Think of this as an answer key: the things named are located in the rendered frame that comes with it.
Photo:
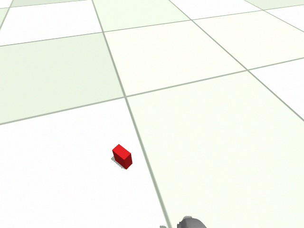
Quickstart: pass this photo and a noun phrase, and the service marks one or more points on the carton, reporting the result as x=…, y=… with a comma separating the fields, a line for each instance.
x=122, y=156

